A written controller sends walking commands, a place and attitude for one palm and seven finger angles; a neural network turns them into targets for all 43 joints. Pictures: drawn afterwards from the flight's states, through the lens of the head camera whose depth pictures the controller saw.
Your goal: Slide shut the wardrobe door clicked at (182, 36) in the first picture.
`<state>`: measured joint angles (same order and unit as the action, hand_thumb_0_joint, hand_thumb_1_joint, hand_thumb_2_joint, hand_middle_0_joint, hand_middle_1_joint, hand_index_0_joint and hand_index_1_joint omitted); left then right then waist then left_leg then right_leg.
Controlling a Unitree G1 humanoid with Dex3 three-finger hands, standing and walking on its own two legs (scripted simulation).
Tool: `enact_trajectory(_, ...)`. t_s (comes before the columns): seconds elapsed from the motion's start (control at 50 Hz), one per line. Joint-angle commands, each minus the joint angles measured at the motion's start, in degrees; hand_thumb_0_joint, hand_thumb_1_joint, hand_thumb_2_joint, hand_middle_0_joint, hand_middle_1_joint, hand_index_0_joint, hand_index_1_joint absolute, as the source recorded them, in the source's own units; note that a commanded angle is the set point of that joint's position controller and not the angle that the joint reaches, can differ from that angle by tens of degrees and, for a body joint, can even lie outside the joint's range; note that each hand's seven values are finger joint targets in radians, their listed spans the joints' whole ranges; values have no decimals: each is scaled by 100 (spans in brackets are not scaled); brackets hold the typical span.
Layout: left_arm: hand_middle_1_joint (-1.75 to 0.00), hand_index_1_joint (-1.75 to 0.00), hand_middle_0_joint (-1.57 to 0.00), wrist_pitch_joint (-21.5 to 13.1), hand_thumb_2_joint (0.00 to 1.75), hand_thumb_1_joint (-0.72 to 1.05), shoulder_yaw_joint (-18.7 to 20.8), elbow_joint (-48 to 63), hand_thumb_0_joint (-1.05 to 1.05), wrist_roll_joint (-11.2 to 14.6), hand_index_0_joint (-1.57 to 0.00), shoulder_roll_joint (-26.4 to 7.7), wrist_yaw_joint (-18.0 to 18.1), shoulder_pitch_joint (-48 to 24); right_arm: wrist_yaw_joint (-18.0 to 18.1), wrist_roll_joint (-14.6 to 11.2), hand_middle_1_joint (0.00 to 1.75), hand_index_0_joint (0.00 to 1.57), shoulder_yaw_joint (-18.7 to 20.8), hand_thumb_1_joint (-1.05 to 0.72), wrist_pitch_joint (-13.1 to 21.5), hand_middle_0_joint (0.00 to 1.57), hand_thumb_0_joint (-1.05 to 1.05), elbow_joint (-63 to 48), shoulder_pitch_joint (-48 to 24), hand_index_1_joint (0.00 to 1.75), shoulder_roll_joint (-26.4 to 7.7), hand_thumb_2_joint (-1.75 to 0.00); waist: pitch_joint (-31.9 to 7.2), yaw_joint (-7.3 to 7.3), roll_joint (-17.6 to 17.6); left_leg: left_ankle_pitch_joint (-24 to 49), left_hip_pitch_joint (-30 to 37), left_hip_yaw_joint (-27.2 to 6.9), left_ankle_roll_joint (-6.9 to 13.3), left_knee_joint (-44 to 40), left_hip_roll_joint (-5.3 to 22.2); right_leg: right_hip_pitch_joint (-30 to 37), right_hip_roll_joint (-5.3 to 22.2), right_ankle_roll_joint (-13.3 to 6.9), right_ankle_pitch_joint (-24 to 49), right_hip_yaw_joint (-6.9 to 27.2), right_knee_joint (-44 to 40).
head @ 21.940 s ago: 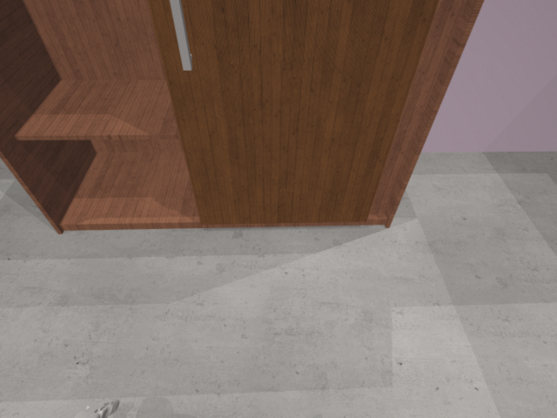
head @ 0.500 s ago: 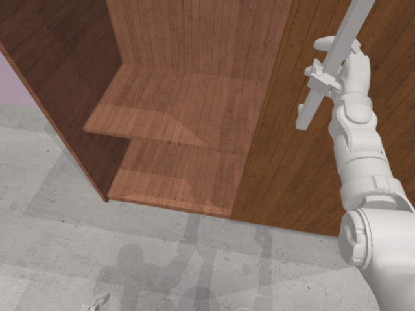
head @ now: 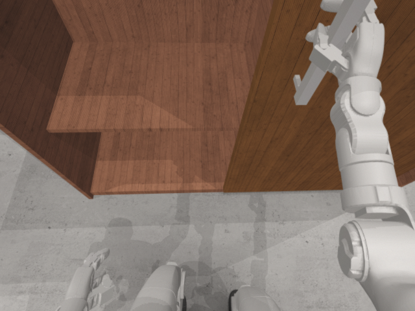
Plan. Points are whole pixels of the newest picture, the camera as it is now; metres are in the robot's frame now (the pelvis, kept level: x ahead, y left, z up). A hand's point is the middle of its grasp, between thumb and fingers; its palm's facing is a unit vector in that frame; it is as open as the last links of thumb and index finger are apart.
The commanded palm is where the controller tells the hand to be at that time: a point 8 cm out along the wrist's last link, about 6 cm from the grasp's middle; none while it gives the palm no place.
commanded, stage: step sideways, sliding the door along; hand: right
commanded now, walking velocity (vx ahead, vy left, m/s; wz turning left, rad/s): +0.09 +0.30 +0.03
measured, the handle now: (330, 31) +0.52 -0.19 +0.19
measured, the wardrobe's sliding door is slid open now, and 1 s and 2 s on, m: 0.63 0.43 0.14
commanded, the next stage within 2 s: none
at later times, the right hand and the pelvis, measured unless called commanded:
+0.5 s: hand (276, 47) +0.48 -0.10 +0.19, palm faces +0.33 +0.94 -0.07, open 6.1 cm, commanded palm +0.45 -0.06 +0.18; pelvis +0.09 +0.12 +0.00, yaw -8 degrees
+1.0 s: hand (184, 49) +0.47 +0.04 +0.18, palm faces +0.19 +0.98 -0.08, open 6.3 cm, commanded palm +0.45 +0.06 +0.18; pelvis +0.13 +0.19 +0.00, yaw -4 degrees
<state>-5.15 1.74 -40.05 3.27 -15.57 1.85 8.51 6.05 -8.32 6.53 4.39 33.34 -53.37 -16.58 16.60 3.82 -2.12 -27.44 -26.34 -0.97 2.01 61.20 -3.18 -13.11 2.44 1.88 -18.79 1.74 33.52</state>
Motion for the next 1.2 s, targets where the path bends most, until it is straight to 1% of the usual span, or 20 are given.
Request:
enact_trajectory(0.0,-30,-30,-20,-166,90,90,243,772,0,38,-20,-540,-86,130,-577,252,140,45,-1354,-90,499,45,0,-2625,-3284,140,769,-90,-3365,-813,-439,594,-628,-105,-120,-1078,494,3181,1674,-1146,5033,950,-68)
enact_trajectory(0.14,-30,-30,-20,-148,90,90,246,1118,0,109,-20,-537,-136,-335,-663,371,140,45,-1373,-90,523,45,0,-2979,-2629,140,616,-90,-3150,-679,-1412,2142,1571,588,-244,-2720,237,1854,1310,-469,4940,-149,406)
enact_trajectory(0.18,-30,-30,-20,-149,90,90,238,1094,0,159,-20,-364,-164,-274,-630,507,140,45,-1308,-90,534,45,0,-3289,-2405,140,476,-90,-3478,-585,-192,5001,2957,204,-57,-3567,658,995,552,-178,3742,-381,1805)
enact_trajectory(0.22,-30,-30,-20,-214,90,90,211,1017,0,91,-20,-114,-82,-487,-536,613,140,45,-1085,-90,468,45,0,-3607,-2056,140,67,-90,-3686,-517,1441,8115,3811,-1149,584,-3283,2004,-610,-334,-25,-1167,-111,2966)
enact_trajectory(0.24,-30,-30,-20,-218,90,90,272,925,0,155,-20,-209,19,-639,-514,562,140,45,-1077,-90,381,45,0,-3717,-1690,140,62,-90,-3569,-472,2109,7864,3542,-1371,601,-3276,2130,-686,-107,-127,-1557,157,3144)
enact_trajectory(0.26,-30,-30,-20,-229,90,90,153,974,0,109,-20,-45,86,-696,-484,524,140,45,-1273,-90,391,45,0,-3954,-1647,140,400,-90,-3507,-445,1605,7181,3319,-1177,562,-3179,2140,-664,35,-231,-1564,279,2698)
enact_trajectory(0.3,-30,-30,-20,-358,90,90,40,883,0,40,-20,12,96,-767,-404,429,140,45,-1566,-90,495,45,0,-4660,-1514,140,767,-90,-3515,-594,952,6997,3345,-666,448,-2731,1831,-460,47,-250,-884,-53,556)
enact_trajectory(0.34,-30,-30,-20,-376,90,90,137,935,0,2,-20,-206,101,-829,-333,381,140,45,-1783,-90,619,45,0,-5017,-1398,140,930,-90,-3742,-667,326,5491,2349,-32,-39,-1880,1207,1303,448,-300,2452,-327,-1192)
enact_trajectory(0.38,-30,-30,-20,-362,90,90,276,1287,0,48,-20,-301,-140,-708,-416,299,140,45,-2152,-90,670,45,0,-5163,-1263,140,1463,-90,-4187,-501,-1069,130,240,161,-253,-809,568,3015,2188,-1259,6343,1124,-463)
enact_trajectory(0.52,-30,-30,-20,-601,90,90,290,1393,0,-17,-20,-354,-418,-569,-484,523,140,45,-2246,-90,715,45,0,-5506,-658,140,1412,-90,-3356,-582,-923,1063,236,416,-191,-2236,314,3422,1594,-719,6496,-381,263)
enact_trajectory(0.6,-30,-30,-20,-505,90,90,192,1506,0,10,-20,-263,-480,-728,-520,695,140,45,-1941,-90,864,45,0,-5911,-160,140,978,-90,-3412,-512,-294,3946,1836,513,-208,-3590,313,2483,1255,-366,5682,-756,1351)
enact_trajectory(0.66,-30,-30,-20,-403,90,90,239,1493,0,-1,-20,-91,-317,-846,-374,728,140,45,-1592,-90,872,45,0,-5935,778,140,579,-90,-3433,-329,1977,9822,3944,-1698,709,-3011,1906,-630,89,11,-990,-414,2413)
enact_trajectory(0.72,-30,-30,-20,-483,90,90,33,1423,0,-61,-20,85,-300,-835,-325,626,140,45,-2043,-90,1106,45,0,-6860,1042,140,996,-90,-3354,-387,1091,8959,3803,-1461,697,-2718,1932,-794,334,-164,-1301,-164,341)
enact_trajectory(0.76,-30,-30,-20,-391,90,90,83,1305,0,-108,-20,38,-260,-1009,-192,568,140,45,-2117,-90,1271,45,0,-7111,1094,140,1035,-90,-3822,-591,359,7295,2829,-598,202,-1973,1342,1273,678,-121,2243,-533,-1236)
enact_trajectory(0.8,-30,-30,-20,-386,90,90,326,1553,0,-152,-20,-275,-417,-1056,-324,505,140,45,-2300,-90,1412,45,0,-7264,1151,140,1236,-90,-3937,-420,-1052,610,188,-60,-257,-604,535,3339,2681,-1139,7586,849,-545)
enact_trajectory(0.82,-30,-30,-20,-369,90,90,346,1472,0,-170,-20,-312,-517,-894,-378,691,140,45,-2251,-90,1403,45,0,-6852,1078,140,1343,-90,-3836,-439,-574,-399,-146,-352,-212,-41,400,3410,2794,-1385,7545,428,-510)
enact_trajectory(1.02,-30,-30,-20,-425,90,90,286,1481,0,-104,-20,-114,-457,-1145,-379,940,140,45,-2043,-90,1164,45,0,-6412,459,140,1067,-90,-3185,-586,-963,1821,1472,434,-220,-2614,358,1862,1863,-379,4530,-1008,452)
enact_trajectory(1.06,-30,-30,-20,-452,90,90,262,1431,0,-2,-20,-43,-444,-1070,-402,958,140,45,-1938,-90,1199,45,0,-6382,554,140,916,-90,-3266,-562,-295,3628,2026,478,-274,-3455,440,1555,1416,-583,3568,-1067,1059)
enact_trajectory(1.12,-30,-30,-20,-510,90,90,336,1387,0,-41,-20,29,-302,-1006,-290,842,140,45,-1643,-90,1161,45,0,-6418,905,140,457,-90,-3809,-455,2696,8725,3054,-1646,439,-3188,1937,-328,62,-84,-1795,-333,2817)
enact_trajectory(1.18,-30,-30,-20,-599,90,90,63,1183,0,-122,-20,218,-303,-1153,-187,651,140,45,-2116,-90,1193,45,0,-7005,977,140,1150,-90,-3566,-582,1140,7364,3098,-1069,568,-2825,1662,-480,271,-106,-1165,-270,478)
